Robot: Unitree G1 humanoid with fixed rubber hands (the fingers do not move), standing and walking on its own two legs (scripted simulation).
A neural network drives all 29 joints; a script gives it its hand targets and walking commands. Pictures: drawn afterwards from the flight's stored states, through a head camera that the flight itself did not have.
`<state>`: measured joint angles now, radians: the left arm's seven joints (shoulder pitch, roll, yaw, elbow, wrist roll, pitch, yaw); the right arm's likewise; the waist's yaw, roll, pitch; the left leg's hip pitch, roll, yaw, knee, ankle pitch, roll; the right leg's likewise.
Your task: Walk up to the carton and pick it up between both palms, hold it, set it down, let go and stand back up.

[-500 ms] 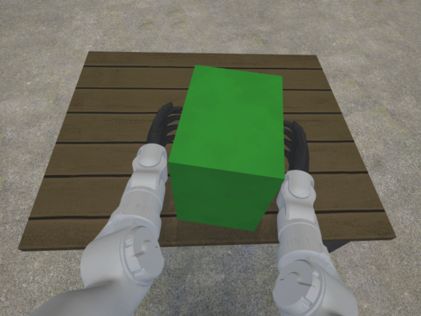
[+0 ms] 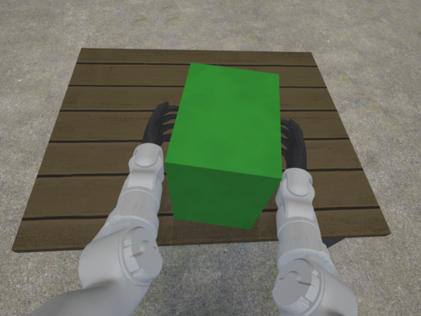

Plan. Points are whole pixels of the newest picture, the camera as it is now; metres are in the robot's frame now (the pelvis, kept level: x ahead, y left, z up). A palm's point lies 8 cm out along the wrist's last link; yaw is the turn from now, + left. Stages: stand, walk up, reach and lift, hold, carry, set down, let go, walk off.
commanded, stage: set down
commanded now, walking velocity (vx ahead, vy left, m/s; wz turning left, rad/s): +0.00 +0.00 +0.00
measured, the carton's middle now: (222, 151) +0.45 -0.03 -0.01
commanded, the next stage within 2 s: none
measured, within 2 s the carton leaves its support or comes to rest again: neither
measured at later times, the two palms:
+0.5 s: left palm (138, 132) +0.47 +0.14 +0.04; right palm (297, 151) +0.42 -0.18 +0.04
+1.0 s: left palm (124, 96) +0.46 +0.15 +0.15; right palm (329, 117) +0.42 -0.20 +0.14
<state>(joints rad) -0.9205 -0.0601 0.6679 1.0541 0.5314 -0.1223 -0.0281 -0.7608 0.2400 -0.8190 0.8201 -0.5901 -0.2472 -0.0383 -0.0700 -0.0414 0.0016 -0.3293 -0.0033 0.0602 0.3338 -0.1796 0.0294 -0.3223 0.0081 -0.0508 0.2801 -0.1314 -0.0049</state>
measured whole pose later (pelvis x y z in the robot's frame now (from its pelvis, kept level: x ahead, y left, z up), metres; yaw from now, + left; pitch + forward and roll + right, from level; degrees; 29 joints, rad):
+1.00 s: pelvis -0.03 -0.01 -0.02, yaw +2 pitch +17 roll -1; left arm -1.32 0.32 -0.13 1.57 -0.31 -0.05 0.04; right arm -1.18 -0.16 -0.15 1.31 0.21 0.05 -0.16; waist -0.15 -0.02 -0.22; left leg -0.62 0.01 0.02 0.51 -0.19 0.01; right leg -0.60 0.01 -0.09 0.44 -0.15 -0.03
